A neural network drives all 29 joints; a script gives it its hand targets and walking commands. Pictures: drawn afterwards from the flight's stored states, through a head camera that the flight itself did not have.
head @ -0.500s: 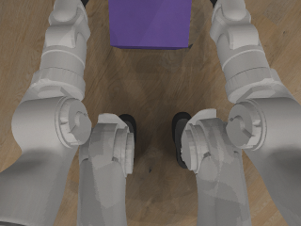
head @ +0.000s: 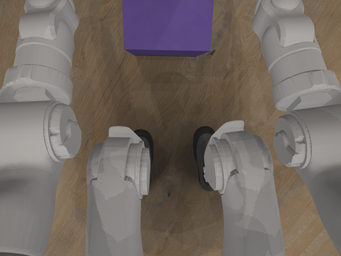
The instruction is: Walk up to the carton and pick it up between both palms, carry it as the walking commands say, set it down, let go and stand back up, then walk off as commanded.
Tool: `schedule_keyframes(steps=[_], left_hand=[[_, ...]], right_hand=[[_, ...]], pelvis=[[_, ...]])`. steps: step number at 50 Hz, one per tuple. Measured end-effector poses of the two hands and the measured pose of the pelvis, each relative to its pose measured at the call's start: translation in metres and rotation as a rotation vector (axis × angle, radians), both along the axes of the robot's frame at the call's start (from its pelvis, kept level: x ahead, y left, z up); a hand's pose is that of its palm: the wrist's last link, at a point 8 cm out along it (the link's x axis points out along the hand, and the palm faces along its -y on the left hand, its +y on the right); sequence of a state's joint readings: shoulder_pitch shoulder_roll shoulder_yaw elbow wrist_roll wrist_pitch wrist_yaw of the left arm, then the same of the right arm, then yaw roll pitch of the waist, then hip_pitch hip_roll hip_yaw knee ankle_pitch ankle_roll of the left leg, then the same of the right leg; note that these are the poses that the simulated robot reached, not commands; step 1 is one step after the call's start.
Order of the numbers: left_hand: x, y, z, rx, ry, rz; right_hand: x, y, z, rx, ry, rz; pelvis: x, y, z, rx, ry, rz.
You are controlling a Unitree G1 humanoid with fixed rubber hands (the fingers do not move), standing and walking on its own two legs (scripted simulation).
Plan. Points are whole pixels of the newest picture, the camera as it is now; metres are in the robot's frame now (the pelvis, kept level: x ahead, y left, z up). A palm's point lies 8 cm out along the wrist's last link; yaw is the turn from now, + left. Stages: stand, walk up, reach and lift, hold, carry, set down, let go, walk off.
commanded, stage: set down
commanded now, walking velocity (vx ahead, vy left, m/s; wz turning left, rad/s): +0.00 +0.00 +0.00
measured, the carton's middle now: out of the picture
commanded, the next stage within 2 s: let go in 1.26 s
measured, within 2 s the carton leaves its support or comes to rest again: neither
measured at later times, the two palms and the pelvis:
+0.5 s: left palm out of the picture +0.58 +0.19 -0.03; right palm out of the picture +0.56 -0.15 -0.02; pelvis -0.01 +0.01 +0.09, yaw -1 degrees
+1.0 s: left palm out of the picture +0.58 +0.20 +0.14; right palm out of the picture +0.56 -0.16 +0.14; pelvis +0.00 +0.01 +0.24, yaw +0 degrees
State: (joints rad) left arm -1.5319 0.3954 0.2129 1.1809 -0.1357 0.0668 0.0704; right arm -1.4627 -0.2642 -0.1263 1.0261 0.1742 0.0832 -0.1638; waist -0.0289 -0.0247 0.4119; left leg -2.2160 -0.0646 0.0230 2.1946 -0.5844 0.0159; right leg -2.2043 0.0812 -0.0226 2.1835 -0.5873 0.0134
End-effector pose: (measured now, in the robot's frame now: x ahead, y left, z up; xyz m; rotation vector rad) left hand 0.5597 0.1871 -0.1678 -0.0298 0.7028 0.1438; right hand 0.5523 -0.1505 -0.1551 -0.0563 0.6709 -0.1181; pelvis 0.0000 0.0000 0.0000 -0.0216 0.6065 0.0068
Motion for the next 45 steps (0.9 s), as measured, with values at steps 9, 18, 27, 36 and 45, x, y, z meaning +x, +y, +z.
schedule_keyframes(steps=[9,18,27,36,45], left_hand=[[0.011,-0.007,0.037,-0.013,-0.054,-0.002],[0.013,-0.004,0.088,-0.001,-0.06,-0.015],[0.019,0.002,0.154,0.008,-0.086,-0.02],[0.018,0.005,0.204,0.022,-0.08,-0.032],[0.02,0.007,0.269,0.028,-0.082,-0.037]], right_hand=[[-0.003,0.001,0.036,-0.013,-0.042,-0.025],[-0.001,0.0,0.088,-0.008,-0.046,-0.047],[0.006,0.002,0.152,-0.006,-0.062,-0.052],[0.006,0.002,0.204,0.001,-0.074,-0.049],[0.01,-0.003,0.266,0.003,-0.076,-0.042]], pelvis=[[-0.01,0.004,0.02,-0.023,-0.086,0.0],[-0.011,0.005,0.058,-0.031,-0.102,0.004],[-0.01,0.007,0.106,-0.038,-0.095,0.009],[-0.01,0.009,0.156,-0.043,-0.11,0.014],[-0.006,0.009,0.209,-0.037,-0.128,0.017]])
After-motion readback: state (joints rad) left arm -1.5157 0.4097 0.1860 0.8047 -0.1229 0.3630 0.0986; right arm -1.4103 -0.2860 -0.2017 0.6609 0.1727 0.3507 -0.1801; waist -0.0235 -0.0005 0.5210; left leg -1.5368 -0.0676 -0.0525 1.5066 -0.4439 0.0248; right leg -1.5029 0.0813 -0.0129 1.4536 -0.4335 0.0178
